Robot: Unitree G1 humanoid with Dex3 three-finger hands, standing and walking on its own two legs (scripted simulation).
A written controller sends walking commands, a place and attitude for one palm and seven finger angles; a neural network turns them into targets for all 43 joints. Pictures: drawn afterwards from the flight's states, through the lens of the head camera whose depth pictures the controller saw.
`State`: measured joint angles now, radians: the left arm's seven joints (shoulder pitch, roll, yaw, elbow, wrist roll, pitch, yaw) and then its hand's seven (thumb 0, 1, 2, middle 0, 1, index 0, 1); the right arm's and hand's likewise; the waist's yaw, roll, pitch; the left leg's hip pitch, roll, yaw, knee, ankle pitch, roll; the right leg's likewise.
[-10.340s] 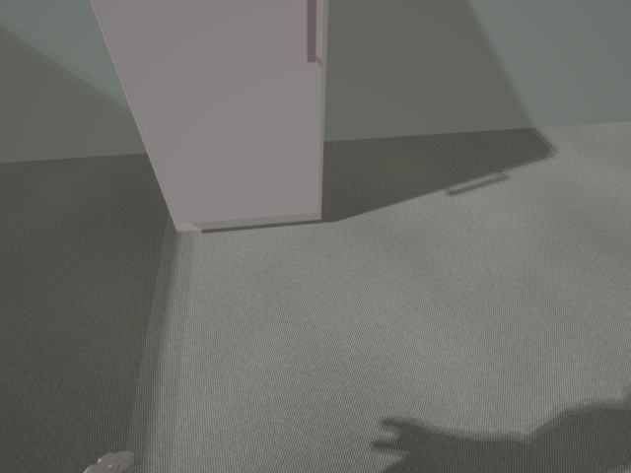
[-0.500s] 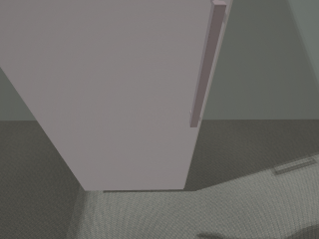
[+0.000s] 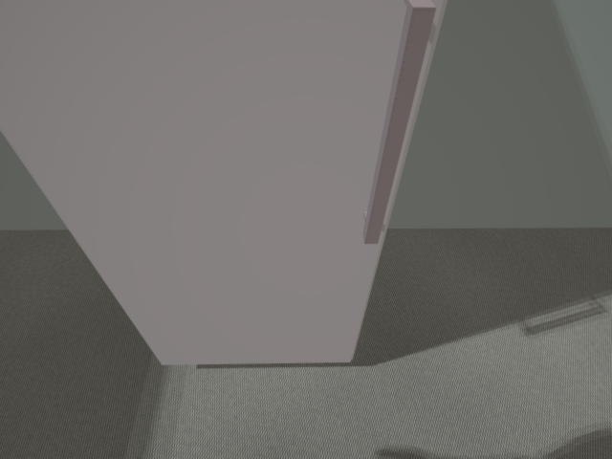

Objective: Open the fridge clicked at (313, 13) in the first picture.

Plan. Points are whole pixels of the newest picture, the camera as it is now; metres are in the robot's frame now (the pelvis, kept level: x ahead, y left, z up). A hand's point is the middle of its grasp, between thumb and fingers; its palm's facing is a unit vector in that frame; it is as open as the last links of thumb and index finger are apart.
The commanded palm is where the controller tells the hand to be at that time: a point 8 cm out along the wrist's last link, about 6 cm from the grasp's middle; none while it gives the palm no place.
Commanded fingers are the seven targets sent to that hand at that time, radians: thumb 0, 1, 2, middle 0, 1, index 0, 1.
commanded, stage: raise the hand to about handle height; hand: right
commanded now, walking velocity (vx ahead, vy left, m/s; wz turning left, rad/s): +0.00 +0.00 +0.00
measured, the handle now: (386, 143) +0.50 -0.09 +0.17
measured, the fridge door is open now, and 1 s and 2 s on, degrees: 0 0 0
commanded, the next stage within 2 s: none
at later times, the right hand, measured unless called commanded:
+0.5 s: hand out of the picture +0.15 -0.24 -0.05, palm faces +0.02 +1.00 +0.00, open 8.7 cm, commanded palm +0.13 -0.29 -0.01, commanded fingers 0.00 -0.36 -0.67 0.24 0.64 0.24 0.64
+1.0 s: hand (558, 410) +0.19 -0.27 +0.04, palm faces +0.04 +1.00 -0.06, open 11.7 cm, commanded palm +0.15 -0.31 +0.07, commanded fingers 0.00 0.22 -0.42 0.28 1.02 0.28 1.02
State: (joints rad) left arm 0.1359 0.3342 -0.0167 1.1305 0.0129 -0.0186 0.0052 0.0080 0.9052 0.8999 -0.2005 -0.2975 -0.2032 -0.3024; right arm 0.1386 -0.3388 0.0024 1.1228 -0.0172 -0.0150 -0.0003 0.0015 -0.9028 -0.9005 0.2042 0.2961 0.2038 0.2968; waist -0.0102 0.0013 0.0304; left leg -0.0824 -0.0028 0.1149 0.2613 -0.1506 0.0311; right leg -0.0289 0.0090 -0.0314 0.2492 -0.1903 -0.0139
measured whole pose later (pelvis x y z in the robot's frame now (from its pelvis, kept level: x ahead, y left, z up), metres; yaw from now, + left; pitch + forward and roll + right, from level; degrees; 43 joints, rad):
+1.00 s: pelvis -0.04 -0.01 -0.05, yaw +0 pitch +3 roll +2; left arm 0.27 0.28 -0.04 0.63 -0.05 -0.33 0.11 0.02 0.90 0.90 -0.20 -0.30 -0.20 -0.30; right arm 0.25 -0.40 -0.38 0.04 0.38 -0.14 0.40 0.00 0.00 -0.52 0.27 0.87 0.27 0.87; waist -0.02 0.00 -0.03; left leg -0.48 0.00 0.12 0.77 -0.33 0.04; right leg -0.46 -0.01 -0.01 0.84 -0.42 -0.02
